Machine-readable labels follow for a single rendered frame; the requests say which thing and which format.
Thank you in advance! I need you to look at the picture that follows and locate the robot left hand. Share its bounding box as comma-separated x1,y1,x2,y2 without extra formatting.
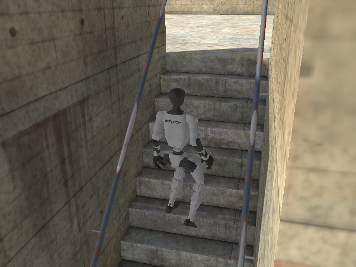
153,155,166,170

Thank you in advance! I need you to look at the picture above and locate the robot right forearm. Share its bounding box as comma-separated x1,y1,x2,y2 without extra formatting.
194,138,209,160

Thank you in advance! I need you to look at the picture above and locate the robot right hand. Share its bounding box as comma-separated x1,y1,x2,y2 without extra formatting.
201,155,214,170

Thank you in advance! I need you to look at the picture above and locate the left robot upper arm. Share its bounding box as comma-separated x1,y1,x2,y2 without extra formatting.
152,111,166,141

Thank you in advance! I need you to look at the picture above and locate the right robot upper arm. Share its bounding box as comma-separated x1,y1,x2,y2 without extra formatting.
186,113,198,146

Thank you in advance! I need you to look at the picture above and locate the robot left thigh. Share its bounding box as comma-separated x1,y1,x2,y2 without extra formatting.
162,151,185,180

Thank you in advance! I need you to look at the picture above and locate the right robot shin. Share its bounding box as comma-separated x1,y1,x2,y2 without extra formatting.
187,184,205,222

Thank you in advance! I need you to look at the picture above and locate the robot left forearm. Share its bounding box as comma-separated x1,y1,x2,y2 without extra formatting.
151,139,160,156

